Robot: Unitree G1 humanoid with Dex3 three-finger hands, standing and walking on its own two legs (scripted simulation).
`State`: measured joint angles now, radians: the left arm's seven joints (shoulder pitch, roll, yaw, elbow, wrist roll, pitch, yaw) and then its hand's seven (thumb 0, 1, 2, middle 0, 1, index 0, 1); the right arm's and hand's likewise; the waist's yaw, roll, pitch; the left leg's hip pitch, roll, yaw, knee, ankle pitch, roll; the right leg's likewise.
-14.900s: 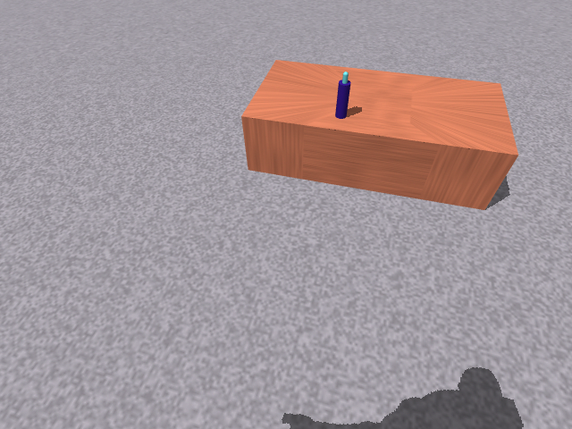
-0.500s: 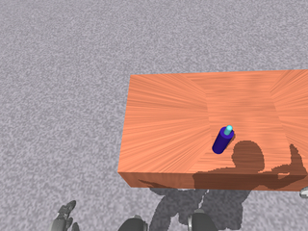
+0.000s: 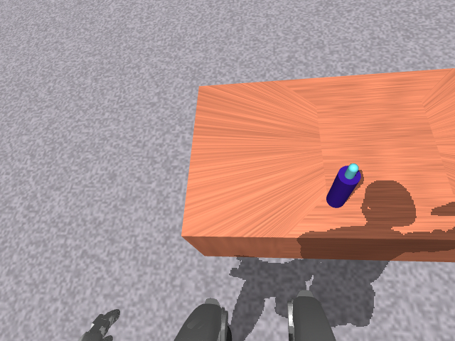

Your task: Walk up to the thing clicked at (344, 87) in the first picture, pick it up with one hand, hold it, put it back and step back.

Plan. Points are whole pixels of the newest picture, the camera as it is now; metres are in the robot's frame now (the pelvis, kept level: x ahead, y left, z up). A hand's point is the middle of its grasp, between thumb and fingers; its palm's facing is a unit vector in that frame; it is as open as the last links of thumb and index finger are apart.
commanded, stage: go down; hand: right
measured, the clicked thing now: (343, 184) +0.48 -0.22 -0.25
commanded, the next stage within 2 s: approach in 0.34 s
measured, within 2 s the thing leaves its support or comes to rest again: neither
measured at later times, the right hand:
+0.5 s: hand out of the picture +0.38 -0.40 -0.01, palm faces +0.19 +0.98 -0.10, open 17.5 cm
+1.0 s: hand (405, 192) +0.44 -0.34 -0.20, palm faces +0.12 +0.99 +0.02, open 17.6 cm
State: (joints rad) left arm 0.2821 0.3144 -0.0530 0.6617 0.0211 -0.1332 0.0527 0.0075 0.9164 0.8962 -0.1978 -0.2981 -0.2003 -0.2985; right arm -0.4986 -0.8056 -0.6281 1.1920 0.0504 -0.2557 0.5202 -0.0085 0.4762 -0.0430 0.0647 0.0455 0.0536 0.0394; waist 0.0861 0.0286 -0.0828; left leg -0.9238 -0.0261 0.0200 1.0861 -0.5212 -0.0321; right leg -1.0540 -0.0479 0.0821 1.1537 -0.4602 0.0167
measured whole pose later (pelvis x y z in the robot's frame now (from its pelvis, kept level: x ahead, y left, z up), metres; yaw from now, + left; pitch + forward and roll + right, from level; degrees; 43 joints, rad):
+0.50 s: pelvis -0.01 -0.01 -0.01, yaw +1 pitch +22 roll +6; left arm 0.29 0.31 -0.08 0.64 0.02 -0.08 0.01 0.01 0.91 0.91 -0.19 -0.30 -0.19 -0.30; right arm -0.62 -0.87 -0.65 1.26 0.04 -0.30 0.54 -0.01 0.55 -0.04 0.06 0.05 0.05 0.04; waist 0.11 0.03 -0.09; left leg -0.99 -0.03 0.02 1.11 -0.51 -0.05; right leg -1.13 -0.05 0.09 1.21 -0.47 0.00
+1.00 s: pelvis -0.05 +0.00 -0.21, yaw +7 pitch +34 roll +10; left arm 0.13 0.32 -0.13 0.59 0.08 -0.08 -0.02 0.00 0.90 0.91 -0.19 -0.29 -0.19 -0.30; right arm -0.82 -0.84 -0.77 1.20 0.16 -0.55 0.62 -0.01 0.55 -0.01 0.08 0.03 0.06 0.03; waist 0.15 0.02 -0.13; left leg -1.77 -0.07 0.06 1.90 -0.74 -0.05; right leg -1.93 -0.05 0.16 1.97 -0.65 0.02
